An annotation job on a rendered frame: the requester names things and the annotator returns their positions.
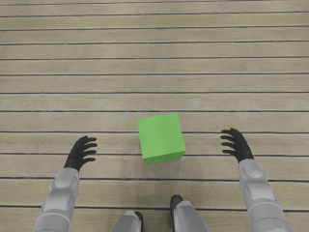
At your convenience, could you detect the robot right thigh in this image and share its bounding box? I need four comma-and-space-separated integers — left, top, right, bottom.
173, 205, 210, 232

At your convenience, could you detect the carton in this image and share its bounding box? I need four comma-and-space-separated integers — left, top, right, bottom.
137, 112, 186, 164

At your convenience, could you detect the robot left forearm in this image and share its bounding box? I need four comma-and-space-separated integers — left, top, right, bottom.
31, 167, 80, 232

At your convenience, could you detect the robot right forearm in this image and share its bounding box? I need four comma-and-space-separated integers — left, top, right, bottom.
238, 159, 295, 232

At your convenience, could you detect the robot thigh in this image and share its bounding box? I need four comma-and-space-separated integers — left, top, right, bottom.
110, 215, 142, 232
173, 205, 210, 232

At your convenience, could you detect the left robot hand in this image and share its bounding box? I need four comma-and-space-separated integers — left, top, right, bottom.
64, 135, 98, 172

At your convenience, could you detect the right robot hand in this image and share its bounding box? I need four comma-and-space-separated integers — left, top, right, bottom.
220, 128, 254, 163

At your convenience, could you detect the robot left thigh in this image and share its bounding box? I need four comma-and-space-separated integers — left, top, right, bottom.
110, 215, 142, 232

